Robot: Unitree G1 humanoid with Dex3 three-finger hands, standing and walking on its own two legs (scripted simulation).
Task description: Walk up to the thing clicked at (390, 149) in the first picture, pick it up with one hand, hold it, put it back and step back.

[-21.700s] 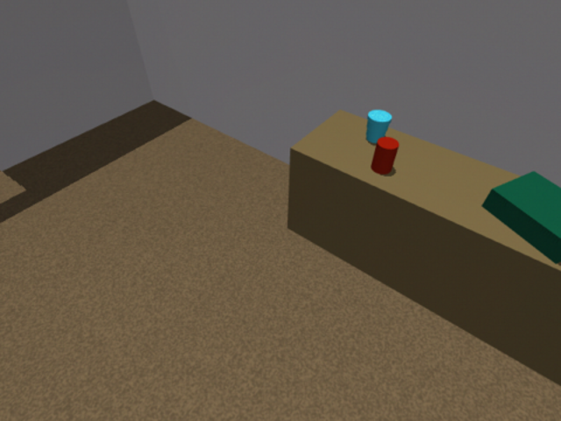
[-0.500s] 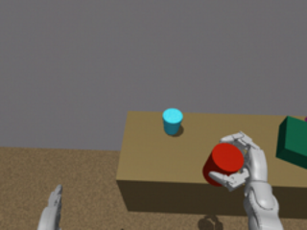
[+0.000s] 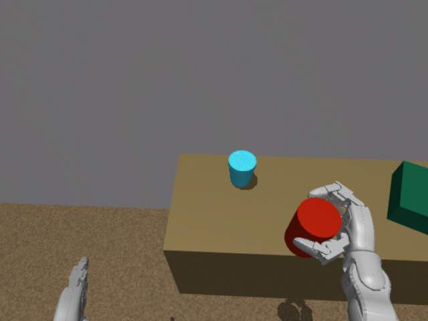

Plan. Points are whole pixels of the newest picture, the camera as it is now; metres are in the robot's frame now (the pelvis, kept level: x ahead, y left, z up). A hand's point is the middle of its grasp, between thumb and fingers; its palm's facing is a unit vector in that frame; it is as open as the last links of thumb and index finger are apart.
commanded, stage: hold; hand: right
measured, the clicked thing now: (310, 229) +0.31 -0.15 +0.02
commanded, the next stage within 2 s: crouch in 1.16 s
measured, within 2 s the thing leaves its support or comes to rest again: neither
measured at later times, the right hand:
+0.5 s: hand (321, 219) +0.32 -0.16 +0.04, palm faces +0.05 +1.00 -0.01, open 10.6 cm
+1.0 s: hand (322, 227) +0.31 -0.17 +0.03, palm faces +0.08 +1.00 -0.02, open 10.6 cm
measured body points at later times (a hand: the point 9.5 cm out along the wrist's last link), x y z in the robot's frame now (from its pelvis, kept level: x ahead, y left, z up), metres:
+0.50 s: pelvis +0.00 -0.01 +0.00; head +0.03 -0.02 +0.45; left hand +0.16 +0.26 -0.05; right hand +0.31 -0.22 +0.05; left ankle +0.02 +0.13 -0.70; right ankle +0.01 -0.13 -0.70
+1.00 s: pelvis +0.00 +0.00 +0.00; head +0.03 -0.01 +0.44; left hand +0.16 +0.26 -0.05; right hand +0.30 -0.22 +0.04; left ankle +0.02 +0.13 -0.70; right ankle +0.01 -0.13 -0.70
